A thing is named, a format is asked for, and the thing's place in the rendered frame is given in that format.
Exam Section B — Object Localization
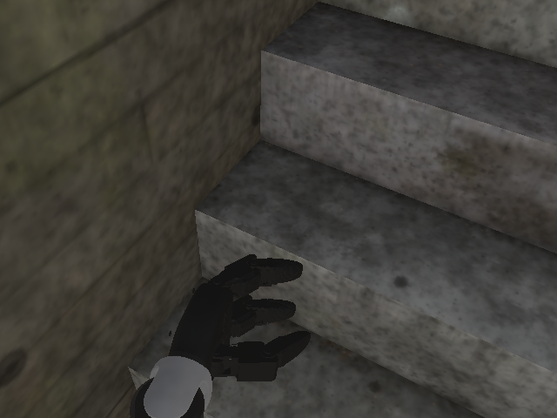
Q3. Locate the left robot forearm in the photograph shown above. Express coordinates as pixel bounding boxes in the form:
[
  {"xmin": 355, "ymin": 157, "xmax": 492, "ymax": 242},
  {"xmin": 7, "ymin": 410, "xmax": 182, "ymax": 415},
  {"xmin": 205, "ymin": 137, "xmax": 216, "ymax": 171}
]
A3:
[{"xmin": 130, "ymin": 356, "xmax": 212, "ymax": 418}]

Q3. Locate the left robot hand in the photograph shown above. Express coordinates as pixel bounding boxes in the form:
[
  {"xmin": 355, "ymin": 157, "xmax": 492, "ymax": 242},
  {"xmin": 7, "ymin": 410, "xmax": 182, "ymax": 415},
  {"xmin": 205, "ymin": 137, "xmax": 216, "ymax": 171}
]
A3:
[{"xmin": 168, "ymin": 254, "xmax": 311, "ymax": 381}]

